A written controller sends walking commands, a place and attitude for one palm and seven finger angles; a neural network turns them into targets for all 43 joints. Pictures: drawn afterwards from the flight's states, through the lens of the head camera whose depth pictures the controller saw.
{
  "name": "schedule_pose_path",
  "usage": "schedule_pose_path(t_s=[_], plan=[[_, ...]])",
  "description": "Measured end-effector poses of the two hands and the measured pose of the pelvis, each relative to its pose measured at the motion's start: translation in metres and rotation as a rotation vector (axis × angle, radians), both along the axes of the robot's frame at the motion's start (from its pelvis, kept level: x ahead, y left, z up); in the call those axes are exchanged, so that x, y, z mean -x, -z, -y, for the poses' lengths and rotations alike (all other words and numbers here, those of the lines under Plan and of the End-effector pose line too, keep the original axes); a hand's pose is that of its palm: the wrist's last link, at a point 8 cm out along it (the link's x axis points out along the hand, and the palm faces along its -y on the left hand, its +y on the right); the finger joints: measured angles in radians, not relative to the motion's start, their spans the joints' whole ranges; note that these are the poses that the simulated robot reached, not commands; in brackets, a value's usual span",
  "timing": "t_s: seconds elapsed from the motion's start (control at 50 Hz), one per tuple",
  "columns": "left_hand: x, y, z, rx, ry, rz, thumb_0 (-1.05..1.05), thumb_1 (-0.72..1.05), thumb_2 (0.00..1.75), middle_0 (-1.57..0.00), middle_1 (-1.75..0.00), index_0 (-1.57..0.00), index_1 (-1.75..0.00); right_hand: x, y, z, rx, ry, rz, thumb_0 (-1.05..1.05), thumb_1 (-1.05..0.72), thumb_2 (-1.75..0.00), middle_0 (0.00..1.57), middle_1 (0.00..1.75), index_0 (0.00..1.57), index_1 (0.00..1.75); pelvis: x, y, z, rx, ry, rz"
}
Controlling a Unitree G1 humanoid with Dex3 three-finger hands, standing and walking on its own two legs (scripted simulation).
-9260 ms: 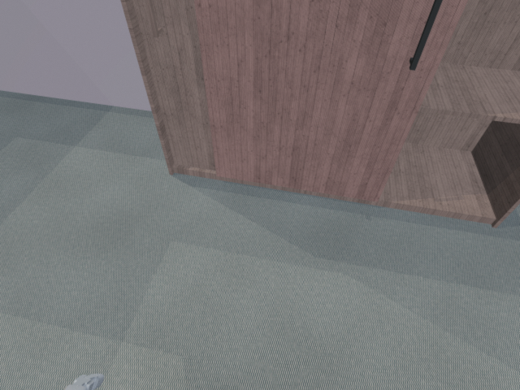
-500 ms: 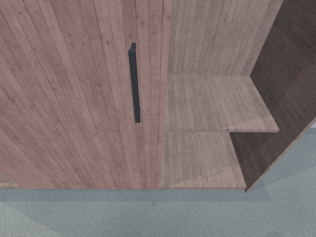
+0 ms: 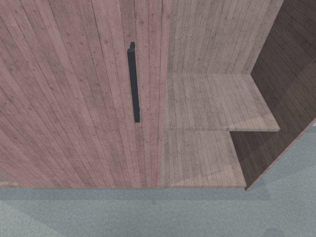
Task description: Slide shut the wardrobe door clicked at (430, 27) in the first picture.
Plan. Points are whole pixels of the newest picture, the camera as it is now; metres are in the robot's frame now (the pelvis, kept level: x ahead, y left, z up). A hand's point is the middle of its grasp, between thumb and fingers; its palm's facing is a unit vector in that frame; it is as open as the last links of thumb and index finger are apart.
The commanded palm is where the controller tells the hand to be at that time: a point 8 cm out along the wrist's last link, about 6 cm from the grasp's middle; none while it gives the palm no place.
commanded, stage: raise the hand with hooked fingers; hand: left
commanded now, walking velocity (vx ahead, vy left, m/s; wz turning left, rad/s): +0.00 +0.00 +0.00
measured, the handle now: (135, 87) +0.49 +0.10 +0.12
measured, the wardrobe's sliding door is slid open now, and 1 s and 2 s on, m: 0.56 0.56 0.56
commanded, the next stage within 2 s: none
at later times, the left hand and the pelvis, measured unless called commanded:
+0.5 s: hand (93, 230) +0.15 +0.17 -0.03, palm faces +0.17 -0.98 -0.05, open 8.8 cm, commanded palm +0.13 +0.23 -0.01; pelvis -0.04 -0.06 -0.07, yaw +3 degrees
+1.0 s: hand (70, 196) +0.19 +0.21 +0.04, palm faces +0.13 -0.99 -0.06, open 11.8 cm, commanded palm +0.16 +0.26 +0.06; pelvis -0.03 -0.04 -0.04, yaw +2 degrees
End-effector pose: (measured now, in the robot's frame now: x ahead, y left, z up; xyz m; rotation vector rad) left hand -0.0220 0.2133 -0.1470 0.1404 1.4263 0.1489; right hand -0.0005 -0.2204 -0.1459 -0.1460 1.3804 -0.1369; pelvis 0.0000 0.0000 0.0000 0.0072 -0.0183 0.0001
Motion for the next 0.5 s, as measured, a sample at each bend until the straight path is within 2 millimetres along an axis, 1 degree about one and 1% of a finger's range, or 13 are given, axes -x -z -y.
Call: schedule_pose_path(t_s=[0.06, 0.08, 0.12, 0.16, 0.2, 0.24, 0.28, 0.32, 0.36, 0.38, 0.42, 0.46, 0.5], plan=[[-0.002, 0.000, 0.002, 0.004, 0.008, 0.007, 0.00, 0.91, 0.90, -0.20, -0.30, -0.20, -0.30, -0.002, -0.001, 0.003, 0.002, -0.005, 0.007, 0.00, -0.92, -0.89, 0.20, 0.30, 0.20, 0.30, 0.000, 0.000, 0.002, -0.001, -0.003, 0.000], [-0.012, -0.005, 0.000, 0.004, -0.040, 0.060, 0.01, 0.91, 0.90, -0.20, -0.30, -0.20, -0.30, -0.006, -0.003, 0.006, 0.012, -0.003, 0.040, 0.00, -0.92, -0.89, 0.20, 0.30, 0.20, 0.30, 0.001, 0.000, 0.003, -0.001, -0.009, -0.008], [-0.050, -0.031, -0.014, -0.072, -0.075, 0.279, 0.03, 0.93, 0.90, -0.20, -0.31, -0.20, -0.30, -0.019, -0.012, 0.014, 0.046, 0.006, 0.182, 0.01, -0.92, -0.89, 0.20, 0.30, 0.20, 0.30, 0.003, 0.002, 0.007, -0.016, 0.001, -0.022], [-0.092, -0.064, -0.021, -0.123, -0.076, 0.509, 0.03, 0.93, 0.89, -0.20, -0.32, -0.20, -0.31, -0.035, -0.019, 0.025, 0.075, 0.023, 0.327, 0.01, -0.92, -0.89, 0.20, 0.30, 0.20, 0.30, 0.006, 0.005, 0.012, -0.028, -0.006, -0.040], [-0.135, -0.099, -0.022, -0.140, -0.060, 0.742, 0.03, 0.91, 0.88, -0.20, -0.33, -0.20, -0.33, -0.053, -0.025, 0.038, 0.101, 0.009, 0.451, 0.01, -0.92, -0.89, 0.20, 0.30, 0.20, 0.30, 0.012, 0.010, 0.015, -0.019, -0.027, -0.067], [-0.172, -0.133, -0.017, -0.130, -0.029, 0.992, 0.03, 0.88, 0.87, -0.20, -0.35, -0.20, -0.35, -0.072, -0.031, 0.051, 0.123, -0.020, 0.557, 0.01, -0.92, -0.89, 0.20, 0.30, 0.20, 0.30, 0.017, 0.016, 0.020, -0.009, -0.035, -0.104], [-0.195, -0.158, -0.008, -0.080, 0.002, 1.221, 0.02, 0.84, 0.86, -0.20, -0.37, -0.20, -0.37, -0.091, -0.036, 0.063, 0.134, -0.039, 0.652, 0.01, -0.92, -0.89, 0.20, 0.30, 0.20, 0.30, 0.022, 0.025, 0.026, -0.005, -0.030, -0.136], [-0.202, -0.168, 0.003, -0.004, 0.044, 1.402, 0.02, 0.79, 0.84, -0.20, -0.40, -0.20, -0.39, -0.110, -0.039, 0.075, 0.140, -0.066, 0.733, 0.01, -0.91, -0.89, 0.20, 0.30, 0.20, 0.30, 0.027, 0.037, 0.034, -0.005, -0.022, -0.168], [-0.196, -0.163, 0.012, 0.044, 0.104, 1.491, 0.01, 0.75, 0.82, -0.20, -0.42, -0.20, -0.42, -0.127, -0.040, 0.084, 0.144, -0.092, 0.799, 0.01, -0.91, -0.89, 0.20, 0.30, 0.20, 0.30, 0.033, 0.050, 0.041, -0.008, -0.016, -0.191], [-0.191, -0.156, 0.015, 0.056, 0.126, 1.489, 0.01, 0.72, 0.81, -0.21, -0.44, -0.21, -0.43, -0.135, -0.040, 0.088, 0.144, -0.103, 0.825, 0.01, -0.91, -0.89, 0.20, 0.30, 0.20, 0.30, 0.035, 0.056, 0.044, -0.009, -0.016, -0.197], [-0.174, -0.138, 0.014, 0.066, 0.126, 1.425, 0.01, 0.67, 0.80, -0.21, -0.46, -0.21, -0.46, -0.149, -0.039, 0.092, 0.144, -0.121, 0.863, 0.01, -0.91, -0.89, 0.20, 0.30, 0.20, 0.30, 0.038, 0.066, 0.050, -0.009, -0.020, -0.197], [-0.155, -0.123, 0.008, 0.042, 0.081, 1.346, 0.01, 0.62, 0.78, -0.22, -0.49, -0.22, -0.49, -0.159, -0.037, 0.093, 0.140, -0.137, 0.881, 0.01, -0.91, -0.89, 0.20, 0.30, 0.20, 0.30, 0.040, 0.071, 0.057, -0.008, -0.031, -0.196], [-0.137, -0.117, -0.002, -0.014, 0.024, 1.310, 0.01, 0.57, 0.76, -0.22, -0.52, -0.23, -0.52, -0.166, -0.033, 0.091, 0.131, -0.162, 0.884, 0.01, -0.91, -0.89, 0.20, 0.30, 0.20, 0.30, 0.041, 0.074, 0.062, 0.001, -0.046, -0.196]])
